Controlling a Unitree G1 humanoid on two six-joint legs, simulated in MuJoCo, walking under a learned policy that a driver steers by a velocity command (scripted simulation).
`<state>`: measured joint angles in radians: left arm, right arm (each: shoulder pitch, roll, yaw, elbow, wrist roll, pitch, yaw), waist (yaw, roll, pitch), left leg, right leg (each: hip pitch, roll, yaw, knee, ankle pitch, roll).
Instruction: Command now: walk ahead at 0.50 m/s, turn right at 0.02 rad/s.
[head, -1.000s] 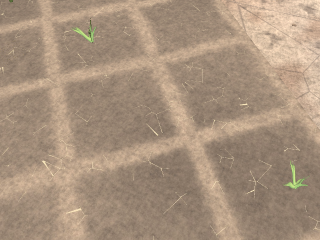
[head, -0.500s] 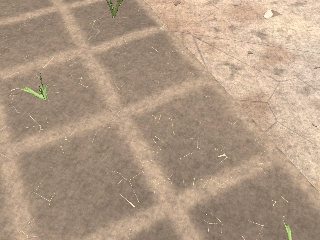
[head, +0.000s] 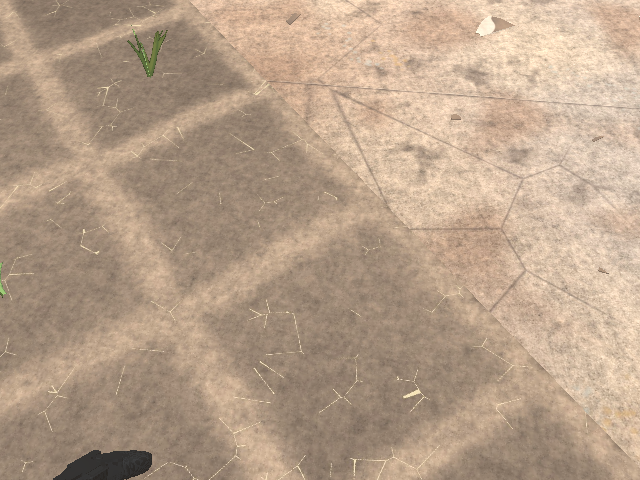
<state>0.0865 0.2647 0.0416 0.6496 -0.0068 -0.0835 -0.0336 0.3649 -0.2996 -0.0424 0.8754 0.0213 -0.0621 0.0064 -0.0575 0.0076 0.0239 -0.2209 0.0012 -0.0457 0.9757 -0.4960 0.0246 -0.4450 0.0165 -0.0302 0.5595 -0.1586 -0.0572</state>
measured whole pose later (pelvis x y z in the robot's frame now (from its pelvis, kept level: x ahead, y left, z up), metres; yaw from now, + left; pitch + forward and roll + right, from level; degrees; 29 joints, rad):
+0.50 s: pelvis +0.27 +0.04 +0.00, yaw +0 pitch +2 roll -1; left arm 0.38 0.30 0.07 0.87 -0.02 -0.05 0.00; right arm 0.04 -0.26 -0.03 0.74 0.01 -0.08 0.03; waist 0.06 0.00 0.03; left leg -0.49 0.01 0.04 0.56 -0.11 0.06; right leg -0.10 0.00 0.01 0.72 -0.47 -0.01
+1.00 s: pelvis +0.55 +0.01 +0.00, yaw +2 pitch +2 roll +1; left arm 0.02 0.23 0.05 0.71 -0.01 -0.10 -0.04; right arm 0.42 -0.27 -0.06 0.95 0.02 -0.04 -0.01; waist -0.08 -0.01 0.01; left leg 0.04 0.00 0.00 0.40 -0.45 0.00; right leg -0.48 -0.03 0.00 0.49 -0.03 -0.04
